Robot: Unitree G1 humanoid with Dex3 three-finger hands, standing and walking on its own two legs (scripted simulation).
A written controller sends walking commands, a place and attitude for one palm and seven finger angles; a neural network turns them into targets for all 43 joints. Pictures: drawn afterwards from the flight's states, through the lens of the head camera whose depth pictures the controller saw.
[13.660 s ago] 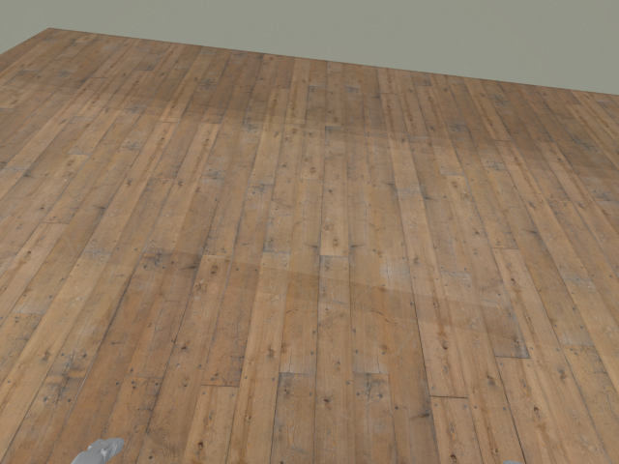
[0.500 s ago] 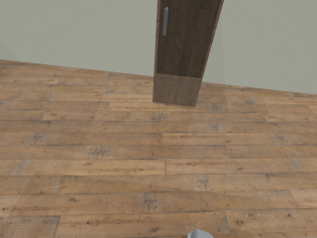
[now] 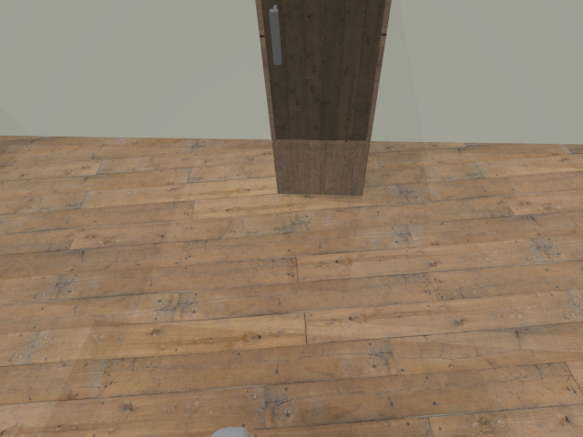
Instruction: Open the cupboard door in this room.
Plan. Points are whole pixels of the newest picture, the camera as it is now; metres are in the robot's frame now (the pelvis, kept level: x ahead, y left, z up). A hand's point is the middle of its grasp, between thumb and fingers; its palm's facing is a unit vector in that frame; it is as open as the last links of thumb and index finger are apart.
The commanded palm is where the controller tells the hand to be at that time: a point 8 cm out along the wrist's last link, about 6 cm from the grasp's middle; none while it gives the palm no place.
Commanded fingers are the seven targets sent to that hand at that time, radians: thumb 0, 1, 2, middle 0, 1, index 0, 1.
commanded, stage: stand and wait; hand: left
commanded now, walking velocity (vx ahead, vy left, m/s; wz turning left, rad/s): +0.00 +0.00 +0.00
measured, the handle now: (276, 35) +1.22 +0.09 +0.00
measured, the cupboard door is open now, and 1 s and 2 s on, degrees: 0 0 0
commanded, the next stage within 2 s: look at it before walking up in 1.02 s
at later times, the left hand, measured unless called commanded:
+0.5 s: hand out of the picture -0.01 +0.18 -0.17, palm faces +0.06 -0.98 -0.17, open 7.4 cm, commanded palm none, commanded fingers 0.00 0.90 0.90 -0.20 -0.30 -0.20 -0.30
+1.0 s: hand out of the picture +0.06 +0.20 -0.17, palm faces +0.01 -0.98 -0.20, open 7.4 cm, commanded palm none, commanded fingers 0.00 0.90 0.90 -0.20 -0.30 -0.20 -0.30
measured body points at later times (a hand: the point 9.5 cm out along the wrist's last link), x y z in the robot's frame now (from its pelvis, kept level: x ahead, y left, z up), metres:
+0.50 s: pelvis +0.04 +0.03 +0.01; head +0.04 +0.02 +0.46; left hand -0.02 +0.24 -0.15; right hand +0.03 -0.18 -0.16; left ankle +0.01 +0.14 -0.73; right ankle +0.09 -0.06 -0.73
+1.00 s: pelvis +0.06 +0.03 +0.01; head +0.06 +0.03 +0.46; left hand +0.06 +0.25 -0.15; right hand +0.03 -0.17 -0.16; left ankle +0.01 +0.14 -0.73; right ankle +0.09 -0.06 -0.73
